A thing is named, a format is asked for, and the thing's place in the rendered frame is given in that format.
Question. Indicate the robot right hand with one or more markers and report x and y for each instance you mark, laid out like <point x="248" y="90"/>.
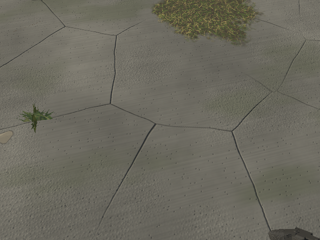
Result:
<point x="291" y="234"/>

